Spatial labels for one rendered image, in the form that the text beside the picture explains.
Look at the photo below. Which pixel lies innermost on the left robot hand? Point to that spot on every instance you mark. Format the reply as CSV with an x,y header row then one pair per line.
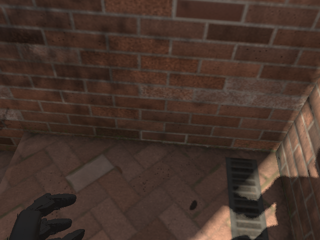
x,y
29,224

